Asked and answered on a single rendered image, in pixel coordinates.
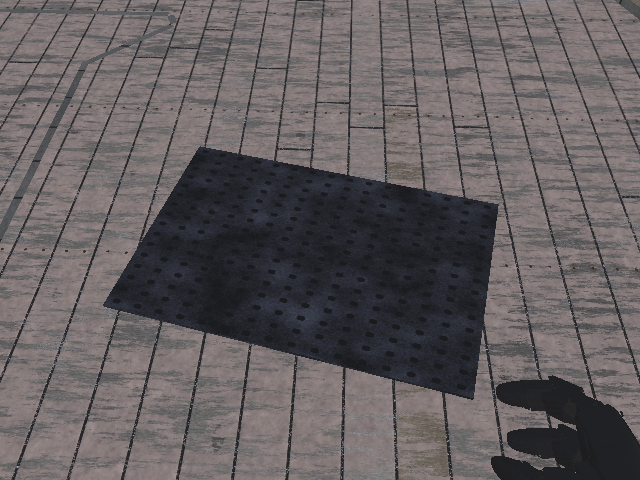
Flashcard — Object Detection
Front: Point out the robot right hand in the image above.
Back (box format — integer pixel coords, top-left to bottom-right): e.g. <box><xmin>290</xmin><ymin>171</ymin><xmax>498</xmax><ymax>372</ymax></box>
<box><xmin>491</xmin><ymin>375</ymin><xmax>640</xmax><ymax>480</ymax></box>

